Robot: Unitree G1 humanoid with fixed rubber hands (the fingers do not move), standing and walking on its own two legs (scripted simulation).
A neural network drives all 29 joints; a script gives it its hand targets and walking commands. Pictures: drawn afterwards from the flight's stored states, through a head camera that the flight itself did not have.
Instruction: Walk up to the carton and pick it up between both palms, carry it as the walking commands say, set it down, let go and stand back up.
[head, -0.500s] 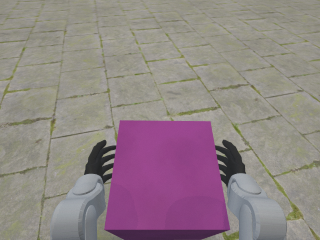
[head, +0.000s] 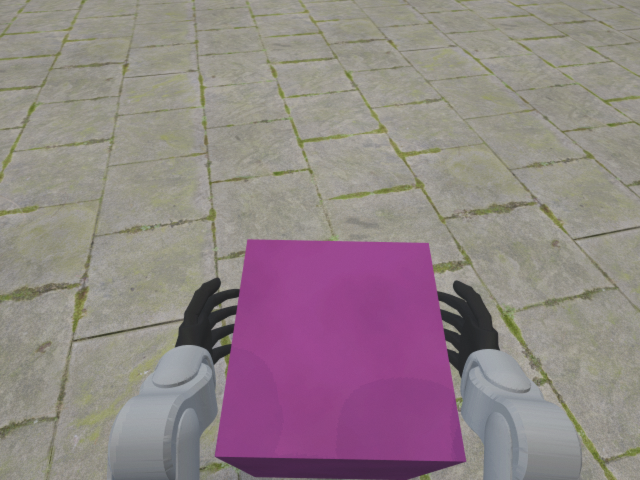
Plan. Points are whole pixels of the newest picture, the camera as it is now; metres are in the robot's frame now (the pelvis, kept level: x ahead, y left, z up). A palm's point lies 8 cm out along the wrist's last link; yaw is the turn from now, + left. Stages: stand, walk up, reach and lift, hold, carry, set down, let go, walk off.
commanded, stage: carry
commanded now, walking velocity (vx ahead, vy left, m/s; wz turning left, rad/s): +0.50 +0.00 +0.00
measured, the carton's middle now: (333, 370) +0.25 +0.00 +0.02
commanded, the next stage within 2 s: none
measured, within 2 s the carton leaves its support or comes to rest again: neither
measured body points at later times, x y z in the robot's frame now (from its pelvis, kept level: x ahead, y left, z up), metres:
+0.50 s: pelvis +0.33 +0.05 +0.01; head +0.34 +0.06 +0.46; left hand +0.60 +0.19 +0.09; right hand +0.58 -0.11 +0.09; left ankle +0.39 +0.13 -0.72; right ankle +0.18 -0.07 -0.63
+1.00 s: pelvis +0.67 +0.00 +0.02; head +0.69 -0.01 +0.47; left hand +0.92 +0.15 +0.09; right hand +0.93 -0.14 +0.09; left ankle +0.55 +0.13 -0.62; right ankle +0.71 -0.08 -0.72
